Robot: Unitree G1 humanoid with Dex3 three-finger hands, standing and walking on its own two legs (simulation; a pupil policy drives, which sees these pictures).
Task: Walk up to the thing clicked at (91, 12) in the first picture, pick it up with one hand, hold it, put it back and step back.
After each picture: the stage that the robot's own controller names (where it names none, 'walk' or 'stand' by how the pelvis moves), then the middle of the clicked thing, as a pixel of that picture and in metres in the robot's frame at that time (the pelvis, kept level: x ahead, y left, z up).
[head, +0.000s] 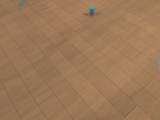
stand; (91, 11) +1.87 -0.09 -0.72
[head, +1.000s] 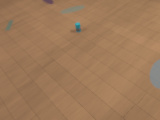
walk; (78, 27) +1.72 +0.23 -0.70
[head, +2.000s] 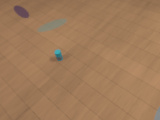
walk; (58, 55) +1.10 +0.40 -0.72
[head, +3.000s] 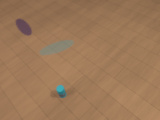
walk; (61, 91) +0.69 +0.31 -0.72
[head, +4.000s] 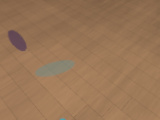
stand; out of the picture +0.44 +0.18 -0.70
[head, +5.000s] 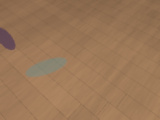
stand; out of the picture +0.36 +0.22 -0.71
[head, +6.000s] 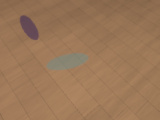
stand; out of the picture +0.33 +0.10 -0.72
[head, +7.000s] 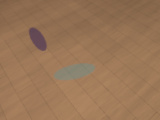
stand; out of the picture +0.32 +0.09 -0.72
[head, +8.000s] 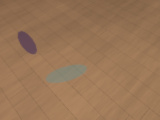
stand; out of the picture +0.31 +0.11 -0.72
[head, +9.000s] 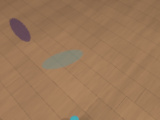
stand; out of the picture +0.35 +0.11 -0.71
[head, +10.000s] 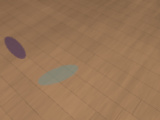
stand; out of the picture +0.32 +0.12 -0.72
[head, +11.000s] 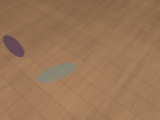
stand; out of the picture +0.35 +0.13 -0.73
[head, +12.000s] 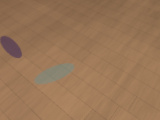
stand; out of the picture +0.33 +0.14 -0.73
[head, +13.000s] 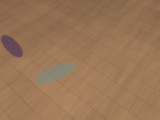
stand; out of the picture +0.33 +0.14 -0.73
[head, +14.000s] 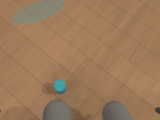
go down; (60, 87) +0.38 +0.13 -0.50
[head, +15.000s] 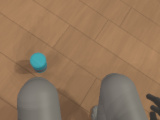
go down; (39, 63) +0.42 +0.18 -0.31
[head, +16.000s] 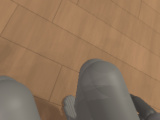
close in; out of the picture +0.41 +0.22 -0.23
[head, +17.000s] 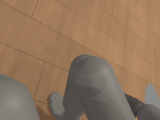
close; out of the picture +0.41 +0.23 -0.23
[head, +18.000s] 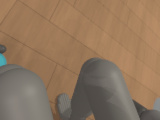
lift; out of the picture +0.35 +0.20 -0.20
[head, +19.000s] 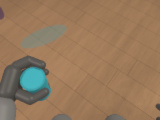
lift; (37, 85) +0.31 +0.17 +0.01
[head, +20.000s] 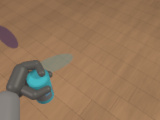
hold; (41, 87) +0.32 +0.16 +0.01
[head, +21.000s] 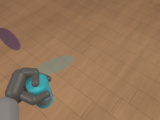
hold; (40, 91) +0.31 +0.17 +0.01
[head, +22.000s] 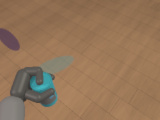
crouch; (45, 90) +0.32 +0.16 +0.00
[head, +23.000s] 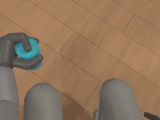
crouch; (30, 55) +0.41 +0.18 -0.09
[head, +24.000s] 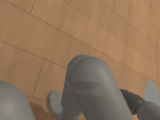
lower; out of the picture +0.42 +0.28 -0.23
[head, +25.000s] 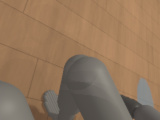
lower; out of the picture +0.43 +0.25 -0.24
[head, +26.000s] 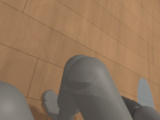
lower; out of the picture +0.43 +0.26 -0.24
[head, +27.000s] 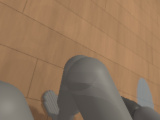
lower; out of the picture +0.43 +0.26 -0.24
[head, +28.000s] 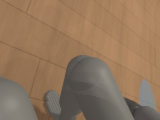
loosen; out of the picture +0.41 +0.24 -0.24
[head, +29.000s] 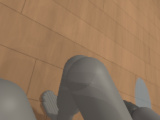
withdraw; out of the picture +0.40 +0.23 -0.24
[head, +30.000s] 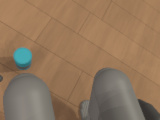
stand; (23, 59) +0.42 +0.20 -0.28
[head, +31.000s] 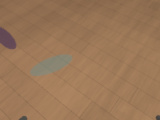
stand; out of the picture +0.35 +0.11 -0.65
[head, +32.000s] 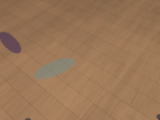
stand; out of the picture +0.37 +0.12 -0.67
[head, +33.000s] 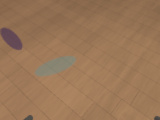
stand; out of the picture +0.36 +0.11 -0.67
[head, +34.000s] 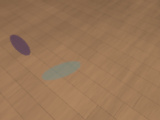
stand; out of the picture +0.39 +0.11 -0.72
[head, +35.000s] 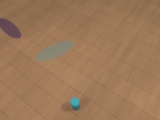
walk; (75, 104) +0.48 +0.12 -0.70
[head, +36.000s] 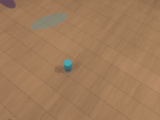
walk; (67, 66) +0.75 +0.12 -0.70
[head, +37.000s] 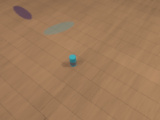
stand; (72, 60) +1.01 +0.17 -0.70
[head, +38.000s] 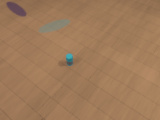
stand; (69, 59) +0.99 +0.15 -0.72
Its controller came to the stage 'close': yes
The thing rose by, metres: 0.71
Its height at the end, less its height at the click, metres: +0.00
